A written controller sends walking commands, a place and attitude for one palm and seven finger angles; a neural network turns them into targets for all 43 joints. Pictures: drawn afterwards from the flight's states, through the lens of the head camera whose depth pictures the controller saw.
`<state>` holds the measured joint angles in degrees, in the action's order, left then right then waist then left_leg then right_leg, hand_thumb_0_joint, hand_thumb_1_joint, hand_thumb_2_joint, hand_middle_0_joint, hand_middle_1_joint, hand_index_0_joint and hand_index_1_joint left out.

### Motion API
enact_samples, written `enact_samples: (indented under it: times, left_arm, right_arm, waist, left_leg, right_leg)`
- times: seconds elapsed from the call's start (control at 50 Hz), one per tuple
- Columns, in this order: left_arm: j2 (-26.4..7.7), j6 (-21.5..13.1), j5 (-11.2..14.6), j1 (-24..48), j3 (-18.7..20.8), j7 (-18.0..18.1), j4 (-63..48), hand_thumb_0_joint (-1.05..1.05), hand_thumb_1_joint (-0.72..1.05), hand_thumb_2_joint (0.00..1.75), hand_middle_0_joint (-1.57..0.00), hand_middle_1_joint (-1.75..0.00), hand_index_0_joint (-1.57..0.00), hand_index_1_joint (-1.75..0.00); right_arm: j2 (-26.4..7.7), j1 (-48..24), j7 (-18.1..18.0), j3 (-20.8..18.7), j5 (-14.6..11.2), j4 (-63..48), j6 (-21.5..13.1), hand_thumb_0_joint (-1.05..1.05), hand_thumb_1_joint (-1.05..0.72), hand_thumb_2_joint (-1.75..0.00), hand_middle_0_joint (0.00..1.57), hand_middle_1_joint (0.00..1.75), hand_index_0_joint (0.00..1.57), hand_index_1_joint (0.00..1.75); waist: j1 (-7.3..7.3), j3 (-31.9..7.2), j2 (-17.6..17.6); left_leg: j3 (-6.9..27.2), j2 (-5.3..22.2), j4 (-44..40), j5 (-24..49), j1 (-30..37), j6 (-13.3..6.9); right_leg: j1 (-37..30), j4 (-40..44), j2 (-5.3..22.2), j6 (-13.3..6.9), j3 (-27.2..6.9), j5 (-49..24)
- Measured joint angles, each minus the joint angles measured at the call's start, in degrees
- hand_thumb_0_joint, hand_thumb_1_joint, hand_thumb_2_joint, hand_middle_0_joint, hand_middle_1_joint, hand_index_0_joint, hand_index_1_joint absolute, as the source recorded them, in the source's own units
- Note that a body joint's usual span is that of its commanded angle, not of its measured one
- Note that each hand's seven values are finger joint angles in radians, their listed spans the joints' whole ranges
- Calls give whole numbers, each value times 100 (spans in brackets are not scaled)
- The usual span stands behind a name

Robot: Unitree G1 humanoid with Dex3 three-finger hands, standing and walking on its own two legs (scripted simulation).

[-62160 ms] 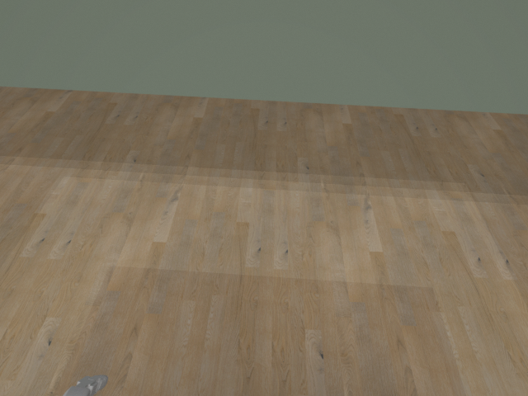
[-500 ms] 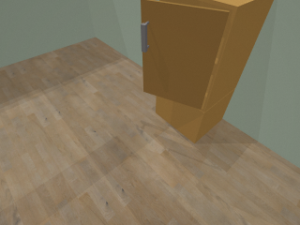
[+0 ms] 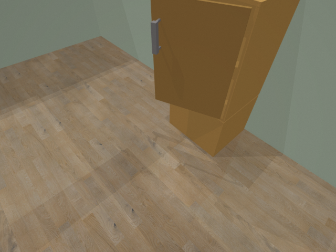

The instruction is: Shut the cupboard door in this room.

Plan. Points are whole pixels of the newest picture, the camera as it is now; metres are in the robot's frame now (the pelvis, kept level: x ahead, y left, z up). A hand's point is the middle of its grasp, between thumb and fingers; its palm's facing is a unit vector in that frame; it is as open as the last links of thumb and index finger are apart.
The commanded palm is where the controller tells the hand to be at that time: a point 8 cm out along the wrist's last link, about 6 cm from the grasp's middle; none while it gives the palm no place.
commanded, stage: look to check the result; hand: left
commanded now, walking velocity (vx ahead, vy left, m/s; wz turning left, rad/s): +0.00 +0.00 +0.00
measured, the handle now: (157, 36) +1.01 +0.09 +0.05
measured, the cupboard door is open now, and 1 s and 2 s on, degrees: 23 23 23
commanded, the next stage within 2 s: walk to a spot facing it in 0.36 s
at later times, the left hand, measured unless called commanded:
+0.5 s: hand out of the picture -0.01 +0.16 -0.18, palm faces +0.03 -0.98 -0.19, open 7.3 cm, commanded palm none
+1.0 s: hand out of the picture +0.03 +0.24 -0.18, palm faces +0.27 -0.94 -0.23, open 7.4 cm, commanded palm none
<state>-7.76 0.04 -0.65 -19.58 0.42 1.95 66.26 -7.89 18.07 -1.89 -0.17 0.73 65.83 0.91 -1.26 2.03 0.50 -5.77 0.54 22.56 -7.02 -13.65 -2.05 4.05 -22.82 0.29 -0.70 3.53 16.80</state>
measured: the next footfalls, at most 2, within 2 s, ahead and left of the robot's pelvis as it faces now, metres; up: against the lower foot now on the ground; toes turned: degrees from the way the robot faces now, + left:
right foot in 1.30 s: +0.12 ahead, -0.10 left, +0.00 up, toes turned +26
left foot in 1.74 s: +0.16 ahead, +0.23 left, +0.00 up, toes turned +55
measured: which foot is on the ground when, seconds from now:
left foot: down 0.00-1.00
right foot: down 0.00-0.84, up 0.86-1.00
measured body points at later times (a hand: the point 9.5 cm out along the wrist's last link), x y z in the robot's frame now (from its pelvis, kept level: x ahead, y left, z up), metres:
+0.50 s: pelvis +0.01 -0.01 +0.00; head +0.02 -0.01 +0.45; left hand -0.01 +0.22 -0.16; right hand +0.02 -0.23 -0.16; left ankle +0.06 +0.10 -0.74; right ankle -0.05 -0.11 -0.74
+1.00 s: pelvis +0.01 +0.03 -0.01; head +0.05 +0.05 +0.44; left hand +0.02 +0.29 -0.16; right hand +0.10 -0.21 -0.15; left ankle +0.05 +0.11 -0.74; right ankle +0.00 -0.14 -0.66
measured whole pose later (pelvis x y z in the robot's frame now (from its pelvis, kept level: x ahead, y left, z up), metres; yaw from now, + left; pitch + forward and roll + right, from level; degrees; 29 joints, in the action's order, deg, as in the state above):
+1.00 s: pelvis +0.01 +0.03 -0.01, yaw +15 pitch +1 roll -2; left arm -12.5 3.3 -1.5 -8.8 4.8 1.0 54.4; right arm -11.7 13.6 -1.0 -2.5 1.9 55.7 1.9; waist -2.3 6.2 0.1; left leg -1.1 -2.5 31.8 -11.2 -21.5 -4.7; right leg 26.1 -64.5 3.3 2.3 0.9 23.7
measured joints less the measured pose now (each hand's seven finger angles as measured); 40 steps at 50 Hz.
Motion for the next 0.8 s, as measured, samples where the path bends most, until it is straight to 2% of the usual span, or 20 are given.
enact_samples:
  times: [0.38, 0.56, 0.68, 0.76, 0.8]
  left_arm:
    - [-31, -34, -2, 115, -16, 5, 5, 1, 91, 90, -20, -30, -20, -30]
    - [-75, -16, -2, 223, 11, 14, -59, 1, 91, 90, -20, -30, -20, -30]
    - [-97, 90, -27, 325, 158, 26, -339, 1, 91, 90, -20, -30, -20, -30]
    - [-161, 132, -102, 392, 259, 38, -558, 1, 91, 90, -20, -30, -21, -30]
    - [-231, 145, -119, 436, 306, 35, -646, 1, 91, 90, -20, -30, -21, -30]
  right_arm:
    - [-108, -319, -16, 11, -6, -57, -42, 0, -91, -90, 20, 30, 20, 29]
    - [-148, -364, -17, 11, 0, -99, -31, 0, -91, -90, 20, 30, 20, 29]
    - [-128, -271, 47, -59, 17, -253, 117, 0, -91, -90, 20, 30, 20, 29]
    - [-125, -214, 106, -166, 29, -383, 278, 0, -91, -90, 20, 30, 20, 29]
    - [-124, -220, 139, -193, 26, -490, 303, 0, -91, -90, 20, 30, 20, 29]
  waist:
    - [60, 36, -34]
    - [30, 36, -38]
    - [-12, 149, 19]
    - [-36, 294, -5]
    - [-49, 369, -128]
  left_leg:
    - [40, 34, 48, -111, 66, 47]
    - [87, 13, 94, -151, 47, 61]
    - [355, -33, 870, -453, -413, 63]
    - [288, 52, 2275, -1556, -849, 174]
    - [173, 89, 2253, -1673, -821, 197]
  right_leg:
    - [-165, 147, -45, -32, 28, 22]
    - [-179, 125, -32, -34, 78, 70]
    - [37, -424, 9, -46, 391, 411]
    - [48, -850, 102, -13, 744, 734]
    - [80, -1119, 254, 61, 886, 919]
